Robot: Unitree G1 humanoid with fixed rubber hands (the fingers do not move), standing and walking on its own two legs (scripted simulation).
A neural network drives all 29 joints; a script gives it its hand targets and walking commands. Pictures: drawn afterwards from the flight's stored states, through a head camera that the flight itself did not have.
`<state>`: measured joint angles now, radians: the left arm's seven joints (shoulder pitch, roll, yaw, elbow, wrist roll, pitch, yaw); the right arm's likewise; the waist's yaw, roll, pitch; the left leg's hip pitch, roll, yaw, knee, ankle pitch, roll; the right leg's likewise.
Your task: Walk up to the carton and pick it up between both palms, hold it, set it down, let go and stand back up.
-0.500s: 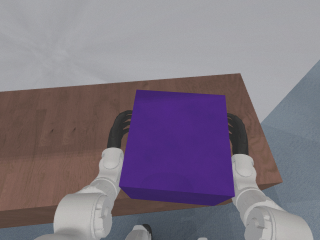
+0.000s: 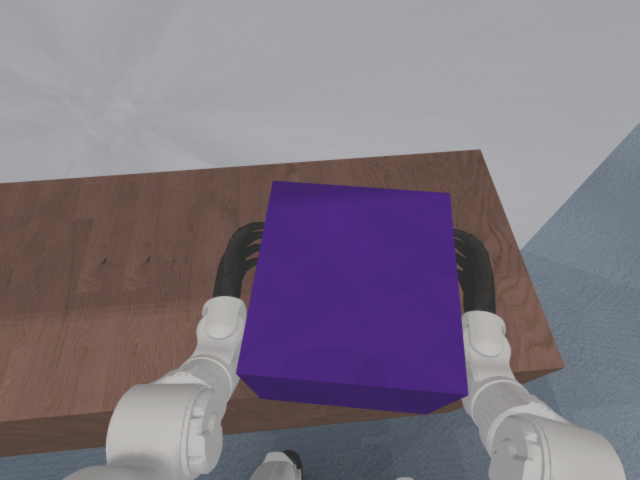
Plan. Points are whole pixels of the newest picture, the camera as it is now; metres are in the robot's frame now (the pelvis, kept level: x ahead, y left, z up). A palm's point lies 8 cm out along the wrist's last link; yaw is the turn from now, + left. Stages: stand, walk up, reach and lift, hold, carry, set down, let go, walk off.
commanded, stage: reach and lift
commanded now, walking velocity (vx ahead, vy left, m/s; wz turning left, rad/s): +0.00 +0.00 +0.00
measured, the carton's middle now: (351, 300) +0.36 -0.01 -0.05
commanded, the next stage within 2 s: none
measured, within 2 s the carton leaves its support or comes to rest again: leaves its support in 0.56 s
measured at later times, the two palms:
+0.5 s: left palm (233, 284) +0.37 +0.15 -0.03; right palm (478, 294) +0.36 -0.17 -0.03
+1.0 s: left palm (231, 253) +0.37 +0.14 +0.05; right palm (517, 270) +0.35 -0.18 +0.06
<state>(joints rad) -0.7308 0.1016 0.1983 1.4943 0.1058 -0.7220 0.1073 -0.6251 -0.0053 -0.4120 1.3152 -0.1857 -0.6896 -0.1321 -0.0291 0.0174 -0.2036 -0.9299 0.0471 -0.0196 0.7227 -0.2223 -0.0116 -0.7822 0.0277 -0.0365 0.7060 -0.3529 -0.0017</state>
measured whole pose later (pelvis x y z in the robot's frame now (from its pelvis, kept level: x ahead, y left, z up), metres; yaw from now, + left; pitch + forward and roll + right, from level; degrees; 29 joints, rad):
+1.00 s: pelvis +0.02 +0.00 +0.03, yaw +1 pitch +14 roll -1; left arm -0.46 0.10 -0.06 0.97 -0.13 -0.29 0.14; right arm -0.37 -0.10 0.04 0.70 0.17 -0.13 -0.22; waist -0.06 0.06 -0.23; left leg -0.59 0.01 -0.05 0.51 -0.17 -0.02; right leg -0.45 0.01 -0.01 0.51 -0.30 0.00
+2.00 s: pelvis +0.02 -0.01 +0.04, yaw +1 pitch +1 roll +0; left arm -0.37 0.05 0.09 0.30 0.04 0.36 0.10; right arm -0.40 -0.12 0.03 0.41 0.20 0.27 -0.22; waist -0.02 -0.02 -0.09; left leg -0.24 0.01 -0.05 0.34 -0.12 -0.02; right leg -0.10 0.01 0.01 0.32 -0.24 0.00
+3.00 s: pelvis +0.00 +0.00 +0.04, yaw +0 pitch -2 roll -1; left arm -0.48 0.02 0.16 0.23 0.12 0.54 0.07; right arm -0.55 -0.14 0.01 0.49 0.23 0.33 -0.19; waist -0.03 -0.03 -0.07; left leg -0.19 0.01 -0.04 0.34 -0.12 -0.02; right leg -0.05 0.01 0.02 0.30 -0.21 0.01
